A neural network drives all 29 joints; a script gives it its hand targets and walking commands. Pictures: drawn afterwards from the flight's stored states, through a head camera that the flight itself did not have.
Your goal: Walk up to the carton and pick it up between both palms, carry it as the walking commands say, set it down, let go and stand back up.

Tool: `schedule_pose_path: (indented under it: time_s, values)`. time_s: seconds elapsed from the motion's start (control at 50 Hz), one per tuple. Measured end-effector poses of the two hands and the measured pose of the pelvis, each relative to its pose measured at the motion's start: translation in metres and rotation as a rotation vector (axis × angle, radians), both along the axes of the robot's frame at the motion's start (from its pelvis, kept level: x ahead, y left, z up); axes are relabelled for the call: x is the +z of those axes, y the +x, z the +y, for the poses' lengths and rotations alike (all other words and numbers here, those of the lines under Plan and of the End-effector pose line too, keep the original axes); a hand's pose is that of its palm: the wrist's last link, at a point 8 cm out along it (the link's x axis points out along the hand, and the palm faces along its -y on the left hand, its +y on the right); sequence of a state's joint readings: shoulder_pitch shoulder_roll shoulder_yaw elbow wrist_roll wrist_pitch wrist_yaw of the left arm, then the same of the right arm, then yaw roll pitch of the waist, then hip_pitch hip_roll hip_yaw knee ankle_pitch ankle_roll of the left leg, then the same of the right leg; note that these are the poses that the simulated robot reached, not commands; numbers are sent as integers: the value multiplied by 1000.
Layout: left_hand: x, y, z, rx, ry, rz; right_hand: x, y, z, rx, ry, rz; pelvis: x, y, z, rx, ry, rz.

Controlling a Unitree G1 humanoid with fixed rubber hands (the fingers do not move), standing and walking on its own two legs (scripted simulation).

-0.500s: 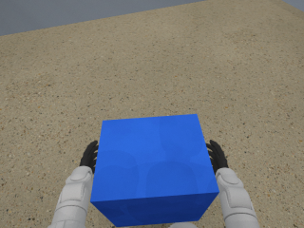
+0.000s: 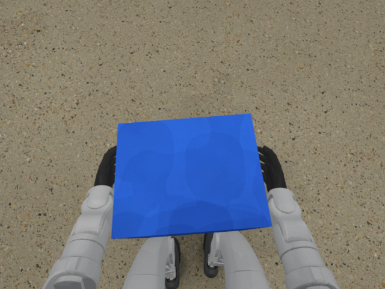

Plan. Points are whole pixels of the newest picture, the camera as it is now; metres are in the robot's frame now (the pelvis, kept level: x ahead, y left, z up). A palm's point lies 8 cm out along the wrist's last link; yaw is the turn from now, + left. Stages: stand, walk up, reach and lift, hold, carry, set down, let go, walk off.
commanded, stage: set down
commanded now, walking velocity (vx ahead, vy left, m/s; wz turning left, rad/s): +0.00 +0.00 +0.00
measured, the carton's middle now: (190, 186) +0.32 +0.01 -0.15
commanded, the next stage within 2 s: none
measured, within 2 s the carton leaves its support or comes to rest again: neither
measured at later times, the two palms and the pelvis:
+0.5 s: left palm (124, 178) +0.35 +0.18 -0.19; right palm (262, 179) +0.34 -0.19 -0.19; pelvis -0.03 -0.01 -0.06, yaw +1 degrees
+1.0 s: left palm (132, 167) +0.40 +0.18 -0.27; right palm (253, 171) +0.38 -0.19 -0.27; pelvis -0.06 -0.01 -0.15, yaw +2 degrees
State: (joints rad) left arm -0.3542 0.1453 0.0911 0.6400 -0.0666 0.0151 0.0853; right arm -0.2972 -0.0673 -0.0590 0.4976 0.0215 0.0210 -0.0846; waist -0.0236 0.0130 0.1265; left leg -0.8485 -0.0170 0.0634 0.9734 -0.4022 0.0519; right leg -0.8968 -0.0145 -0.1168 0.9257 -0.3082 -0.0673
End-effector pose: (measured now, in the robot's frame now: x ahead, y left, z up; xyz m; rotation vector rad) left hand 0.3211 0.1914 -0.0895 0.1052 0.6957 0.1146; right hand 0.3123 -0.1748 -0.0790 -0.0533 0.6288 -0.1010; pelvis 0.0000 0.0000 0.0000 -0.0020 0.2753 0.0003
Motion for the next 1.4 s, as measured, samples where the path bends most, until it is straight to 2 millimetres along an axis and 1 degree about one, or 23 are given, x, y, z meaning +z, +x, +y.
schedule_pose_path:
  time_s: [0.1, 0.22, 0.3, 0.46, 0.6, 0.7, 0.78, 0.86, 0.92, 1.0, 1.1, 1.16, 1.24, 1.28, 1.34, 1.4]
  values:
    - [-18, 10, -5, 4, 14, 14, -21, 8, -4, -5, 12, 20, -10, -8, 0, 3, -1, 40]
    - [-46, 22, -8, 13, 11, 10, -50, 21, -7, -10, 22, 18, -27, -17, -3, 6, 4, 116]
    - [-65, 24, -8, 25, 2, 19, -70, 25, -7, -7, 24, 26, -37, -21, -6, 8, 7, 160]
    - [-91, 28, -12, 38, -3, 17, -100, 26, -11, -9, 20, 37, -57, -29, -9, 12, 11, 210]
    - [-120, 35, -11, 37, -1, 16, -129, 33, -9, -9, 22, 41, -81, -39, -10, 15, 11, 251]
    - [-137, 43, -8, 40, -4, 12, -145, 43, -7, -14, 27, 40, -99, -47, -9, 18, 8, 270]
    - [-145, 53, -9, 44, -21, -10, -154, 50, -8, -16, 21, 21, -112, -51, -8, 20, 5, 272]
    - [-158, 61, -10, 43, -27, -6, -168, 54, -9, -26, 21, 27, -125, -55, -7, 22, 1, 283]
    - [-164, 68, -12, 40, -32, -23, -176, 58, -10, -28, 22, 20, -134, -57, -7, 23, 0, 288]
    - [-178, 77, -12, 49, -39, -22, -189, 66, -11, -28, 18, 21, -148, -59, -7, 25, -2, 300]
    - [-202, 82, -11, 64, -41, -9, -212, 77, -9, -22, 26, 36, -167, -62, -8, 28, -2, 318]
    - [-212, 87, -10, 59, -35, -23, -226, 81, -8, -18, 32, 27, -175, -65, -9, 29, -1, 294]
    - [-232, 92, -8, 59, -31, -9, -249, 85, -6, -16, 29, 43, -185, -70, -10, 31, -1, 265]
    - [-242, 96, -8, 66, -34, -9, -262, 87, -6, -19, 38, 50, -189, -73, -10, 32, 0, 249]
    - [-252, 105, -7, 64, -28, -59, -286, 89, -4, -16, 49, 61, -196, -79, -11, 34, 0, 214]
    - [-273, 108, -9, 75, -49, -49, -311, 86, -5, -21, 47, 94, -207, -83, -12, 36, 1, 203]
